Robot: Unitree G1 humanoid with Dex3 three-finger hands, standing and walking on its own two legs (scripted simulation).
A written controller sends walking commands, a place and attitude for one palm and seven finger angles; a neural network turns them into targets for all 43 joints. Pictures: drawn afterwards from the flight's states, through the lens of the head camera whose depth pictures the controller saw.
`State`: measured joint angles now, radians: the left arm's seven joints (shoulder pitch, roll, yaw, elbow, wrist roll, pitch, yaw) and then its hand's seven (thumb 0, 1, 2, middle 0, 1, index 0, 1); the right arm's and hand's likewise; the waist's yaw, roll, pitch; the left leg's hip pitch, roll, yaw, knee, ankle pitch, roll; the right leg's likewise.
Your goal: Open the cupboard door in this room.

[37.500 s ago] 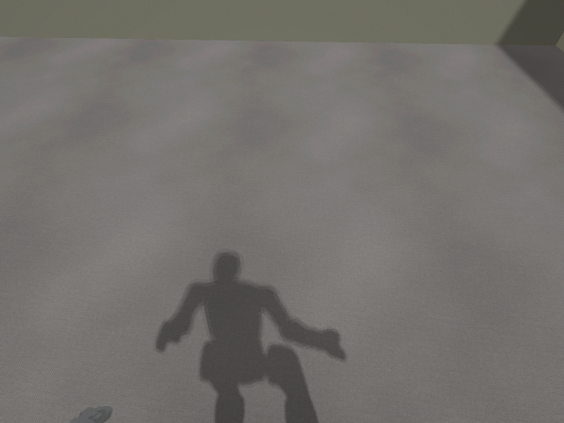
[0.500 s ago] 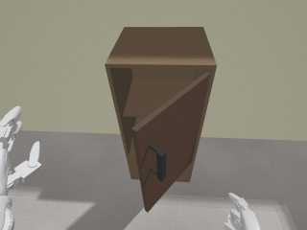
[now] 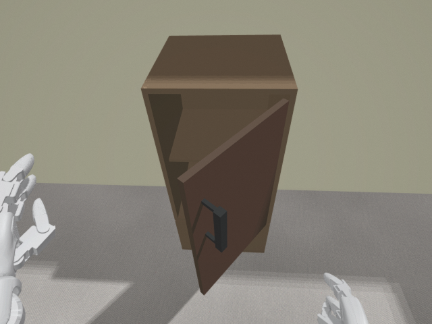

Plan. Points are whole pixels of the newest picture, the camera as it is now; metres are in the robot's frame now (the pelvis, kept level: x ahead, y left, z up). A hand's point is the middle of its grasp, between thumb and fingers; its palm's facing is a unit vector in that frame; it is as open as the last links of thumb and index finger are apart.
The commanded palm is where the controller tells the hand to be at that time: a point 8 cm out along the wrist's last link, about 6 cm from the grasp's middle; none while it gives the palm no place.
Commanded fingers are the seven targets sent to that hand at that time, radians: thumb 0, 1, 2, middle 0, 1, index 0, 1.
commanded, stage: step back with the hand held close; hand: left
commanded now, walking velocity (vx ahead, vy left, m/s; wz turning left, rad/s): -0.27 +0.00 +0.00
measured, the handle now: (214, 225) +0.35 +0.06 -0.06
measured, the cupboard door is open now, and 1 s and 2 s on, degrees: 51 51 51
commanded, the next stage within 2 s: stop stepping back and stand still in 1.40 s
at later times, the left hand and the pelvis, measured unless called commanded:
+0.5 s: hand (22, 256) +0.15 +0.28 +0.15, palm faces +0.39 -0.77 -0.51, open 7.4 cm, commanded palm +0.09 +0.32 +0.17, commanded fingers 0.00 0.90 0.90 -0.20 -0.30 -0.20 -0.30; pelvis -0.06 +0.02 -0.01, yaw -1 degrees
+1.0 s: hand out of the picture +0.08 +0.30 +0.16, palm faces +0.46 -0.74 -0.50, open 7.4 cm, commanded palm +0.00 +0.33 +0.17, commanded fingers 0.00 0.90 0.90 -0.20 -0.30 -0.20 -0.30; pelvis -0.12 +0.03 -0.02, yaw +4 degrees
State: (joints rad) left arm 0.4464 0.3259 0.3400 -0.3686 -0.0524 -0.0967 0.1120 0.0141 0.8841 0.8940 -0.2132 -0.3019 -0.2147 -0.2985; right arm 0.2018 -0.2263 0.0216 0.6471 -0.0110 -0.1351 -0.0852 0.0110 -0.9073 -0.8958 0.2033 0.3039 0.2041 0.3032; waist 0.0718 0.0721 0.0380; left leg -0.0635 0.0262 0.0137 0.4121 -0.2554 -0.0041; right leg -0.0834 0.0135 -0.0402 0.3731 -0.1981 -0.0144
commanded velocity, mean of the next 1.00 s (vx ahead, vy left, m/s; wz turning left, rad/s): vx -0.31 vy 0.00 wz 0.00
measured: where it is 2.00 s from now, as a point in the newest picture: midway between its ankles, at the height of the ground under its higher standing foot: outside the picture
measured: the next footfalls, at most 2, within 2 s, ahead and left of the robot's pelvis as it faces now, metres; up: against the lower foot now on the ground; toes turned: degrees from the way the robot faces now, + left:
left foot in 1.24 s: -0.07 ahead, +0.11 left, +0.00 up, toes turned +5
right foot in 1.66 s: -0.32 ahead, -0.09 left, +0.00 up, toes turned -7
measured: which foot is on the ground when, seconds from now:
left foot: down 0.00-1.00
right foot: down 0.00-1.00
